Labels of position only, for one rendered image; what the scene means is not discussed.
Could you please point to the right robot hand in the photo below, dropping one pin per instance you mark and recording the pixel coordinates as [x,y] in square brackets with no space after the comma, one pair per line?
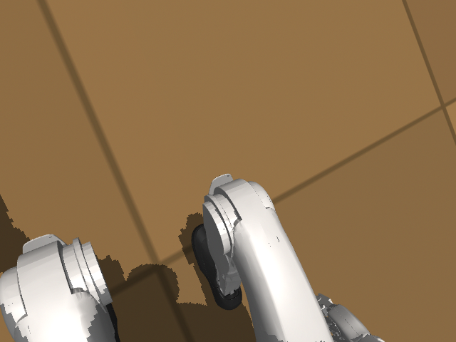
[344,326]

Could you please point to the right robot foot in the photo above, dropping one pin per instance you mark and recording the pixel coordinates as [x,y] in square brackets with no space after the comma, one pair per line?
[207,267]

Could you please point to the left robot foot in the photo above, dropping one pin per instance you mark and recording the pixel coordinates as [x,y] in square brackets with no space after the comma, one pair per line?
[114,320]

